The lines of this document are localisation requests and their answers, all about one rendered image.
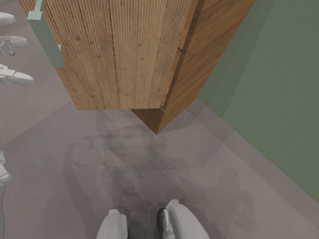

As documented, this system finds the right robot thigh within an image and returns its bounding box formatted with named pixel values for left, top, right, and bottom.
left=162, top=203, right=210, bottom=239

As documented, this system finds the cupboard door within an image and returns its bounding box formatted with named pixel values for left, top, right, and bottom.
left=17, top=0, right=191, bottom=111

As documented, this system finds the handle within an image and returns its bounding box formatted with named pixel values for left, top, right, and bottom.
left=27, top=0, right=64, bottom=68

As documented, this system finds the left robot hand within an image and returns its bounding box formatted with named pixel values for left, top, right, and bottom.
left=0, top=12, right=36, bottom=87

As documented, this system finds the right robot shin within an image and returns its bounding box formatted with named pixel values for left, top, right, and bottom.
left=162, top=199, right=178, bottom=239

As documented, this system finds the left robot upper arm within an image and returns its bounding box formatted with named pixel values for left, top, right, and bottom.
left=0, top=144, right=17, bottom=239

